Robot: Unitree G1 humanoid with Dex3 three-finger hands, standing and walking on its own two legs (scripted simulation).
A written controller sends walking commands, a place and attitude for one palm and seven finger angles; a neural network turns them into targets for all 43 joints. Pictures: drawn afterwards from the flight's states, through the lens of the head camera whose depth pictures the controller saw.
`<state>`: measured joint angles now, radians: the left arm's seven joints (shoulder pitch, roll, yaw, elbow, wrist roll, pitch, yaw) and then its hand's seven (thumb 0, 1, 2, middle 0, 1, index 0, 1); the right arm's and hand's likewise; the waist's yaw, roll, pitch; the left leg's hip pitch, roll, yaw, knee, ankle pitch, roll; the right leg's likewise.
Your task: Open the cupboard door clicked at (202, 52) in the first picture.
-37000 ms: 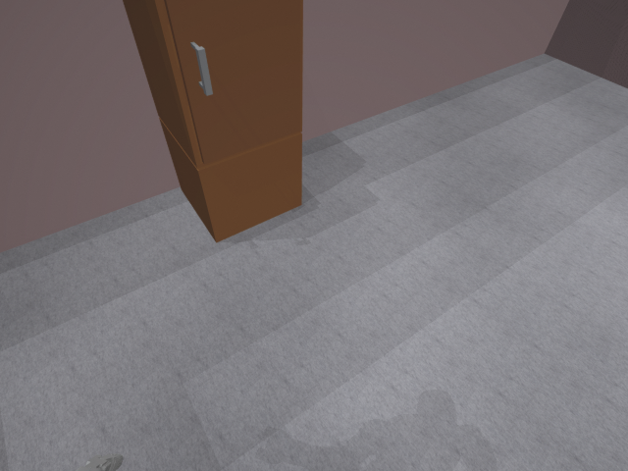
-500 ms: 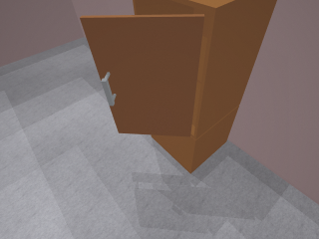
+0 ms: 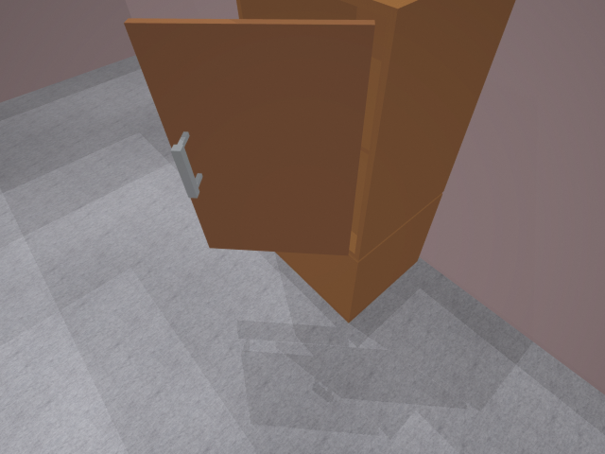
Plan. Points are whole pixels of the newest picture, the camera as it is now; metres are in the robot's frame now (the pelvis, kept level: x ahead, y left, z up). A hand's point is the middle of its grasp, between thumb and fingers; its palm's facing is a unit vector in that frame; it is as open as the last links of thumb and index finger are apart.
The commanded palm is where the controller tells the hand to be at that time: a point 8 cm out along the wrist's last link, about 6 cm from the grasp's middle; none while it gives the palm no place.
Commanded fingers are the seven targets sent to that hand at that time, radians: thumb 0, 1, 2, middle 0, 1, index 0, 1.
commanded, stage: look again from close up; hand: left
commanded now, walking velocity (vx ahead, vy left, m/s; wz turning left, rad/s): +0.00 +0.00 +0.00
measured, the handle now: (189, 165) +0.64 +0.26 -0.02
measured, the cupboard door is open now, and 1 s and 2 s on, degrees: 44 44 44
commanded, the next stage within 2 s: shuffle to correct the standing spot in 0.34 s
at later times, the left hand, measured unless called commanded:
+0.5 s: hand out of the picture +0.05 +0.17 -0.17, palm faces +0.01 -0.97 -0.23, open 7.4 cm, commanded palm none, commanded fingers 0.00 0.90 0.90 -0.20 -0.30 -0.20 -0.30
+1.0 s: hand out of the picture +0.11 +0.21 -0.18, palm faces -0.01 -0.97 -0.26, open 7.4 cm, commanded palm none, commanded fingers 0.00 0.90 0.90 -0.20 -0.30 -0.20 -0.30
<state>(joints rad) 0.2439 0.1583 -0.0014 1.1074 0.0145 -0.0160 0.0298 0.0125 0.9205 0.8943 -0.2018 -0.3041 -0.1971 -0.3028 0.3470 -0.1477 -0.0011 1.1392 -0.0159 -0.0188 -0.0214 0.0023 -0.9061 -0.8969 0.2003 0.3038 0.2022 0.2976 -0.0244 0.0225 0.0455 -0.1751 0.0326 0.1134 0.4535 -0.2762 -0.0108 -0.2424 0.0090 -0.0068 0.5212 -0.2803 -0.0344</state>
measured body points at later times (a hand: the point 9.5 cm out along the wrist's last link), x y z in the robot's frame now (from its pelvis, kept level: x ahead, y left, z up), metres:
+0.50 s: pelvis +0.03 -0.01 +0.00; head +0.05 -0.02 +0.45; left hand +0.05 +0.22 -0.15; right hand +0.04 -0.24 -0.16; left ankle -0.02 +0.12 -0.74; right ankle +0.00 -0.10 -0.74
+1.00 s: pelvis +0.07 +0.02 -0.01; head +0.10 +0.00 +0.43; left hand +0.11 +0.26 -0.16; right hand +0.03 -0.19 -0.18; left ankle +0.00 +0.13 -0.71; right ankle +0.05 -0.07 -0.74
